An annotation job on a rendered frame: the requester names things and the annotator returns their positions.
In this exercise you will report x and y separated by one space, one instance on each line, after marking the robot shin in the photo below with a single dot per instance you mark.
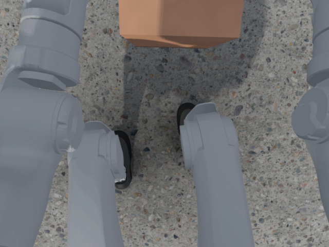
93 125
209 107

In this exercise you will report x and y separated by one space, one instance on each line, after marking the left robot forearm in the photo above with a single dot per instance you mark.
46 55

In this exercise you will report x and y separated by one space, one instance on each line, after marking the left robot upper arm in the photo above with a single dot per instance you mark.
36 128

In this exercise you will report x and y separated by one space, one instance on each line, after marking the right robot shin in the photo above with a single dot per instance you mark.
209 107

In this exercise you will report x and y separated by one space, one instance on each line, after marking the left robot shin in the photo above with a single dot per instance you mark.
93 125

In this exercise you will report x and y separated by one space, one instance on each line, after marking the carton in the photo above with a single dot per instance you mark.
180 23

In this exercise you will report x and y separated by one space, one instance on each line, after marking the right robot forearm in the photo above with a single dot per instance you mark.
318 66

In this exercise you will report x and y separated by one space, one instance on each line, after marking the right robot upper arm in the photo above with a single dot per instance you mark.
310 121

